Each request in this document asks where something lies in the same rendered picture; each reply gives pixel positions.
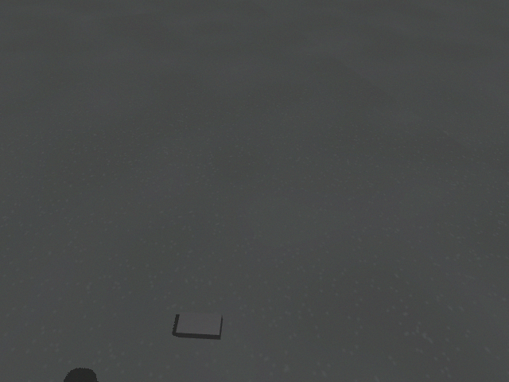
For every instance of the carton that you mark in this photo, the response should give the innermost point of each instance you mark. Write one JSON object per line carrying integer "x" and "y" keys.
{"x": 199, "y": 325}

